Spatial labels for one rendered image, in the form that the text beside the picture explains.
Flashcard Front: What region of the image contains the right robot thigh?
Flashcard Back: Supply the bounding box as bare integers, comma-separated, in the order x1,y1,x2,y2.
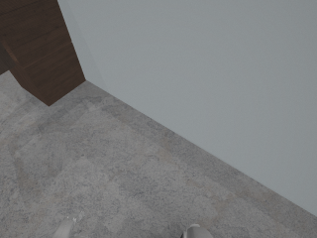
182,226,213,238

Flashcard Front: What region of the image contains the cupboard door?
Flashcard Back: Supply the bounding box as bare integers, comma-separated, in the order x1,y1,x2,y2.
0,42,16,75

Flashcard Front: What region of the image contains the left robot hand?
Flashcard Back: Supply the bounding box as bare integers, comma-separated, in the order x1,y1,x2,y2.
53,211,88,238

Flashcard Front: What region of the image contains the robot right shin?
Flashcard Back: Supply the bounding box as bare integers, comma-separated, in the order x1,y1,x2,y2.
189,224,200,228

